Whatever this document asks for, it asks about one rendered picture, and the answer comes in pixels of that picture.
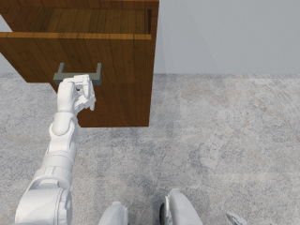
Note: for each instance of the handle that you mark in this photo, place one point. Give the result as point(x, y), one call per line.
point(59, 76)

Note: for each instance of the drawer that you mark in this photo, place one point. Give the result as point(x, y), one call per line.
point(82, 37)

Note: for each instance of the left robot thigh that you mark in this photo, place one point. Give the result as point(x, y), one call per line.
point(114, 215)

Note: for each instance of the cabinet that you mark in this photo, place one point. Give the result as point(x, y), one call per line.
point(118, 104)

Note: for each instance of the robot left hand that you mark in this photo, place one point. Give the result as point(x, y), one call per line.
point(67, 94)

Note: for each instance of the right robot shin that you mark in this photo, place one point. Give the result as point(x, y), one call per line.
point(169, 221)

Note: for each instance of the left robot upper arm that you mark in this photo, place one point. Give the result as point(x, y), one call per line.
point(45, 206)

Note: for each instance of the robot left forearm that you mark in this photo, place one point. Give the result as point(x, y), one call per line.
point(56, 167)

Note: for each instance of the robot right hand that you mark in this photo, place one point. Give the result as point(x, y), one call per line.
point(236, 220)

